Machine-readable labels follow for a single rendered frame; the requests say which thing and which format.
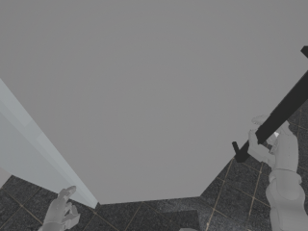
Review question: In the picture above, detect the robot right forearm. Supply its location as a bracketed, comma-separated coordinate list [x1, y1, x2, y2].
[266, 168, 308, 231]

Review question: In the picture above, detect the fridge door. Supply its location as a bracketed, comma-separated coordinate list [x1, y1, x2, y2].
[0, 0, 308, 205]

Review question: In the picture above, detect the handle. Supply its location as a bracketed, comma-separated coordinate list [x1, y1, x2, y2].
[232, 45, 308, 163]

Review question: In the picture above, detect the left robot hand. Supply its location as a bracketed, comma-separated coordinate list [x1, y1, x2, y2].
[43, 186, 81, 231]

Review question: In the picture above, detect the right robot hand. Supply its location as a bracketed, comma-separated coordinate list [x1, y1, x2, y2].
[247, 115, 299, 173]

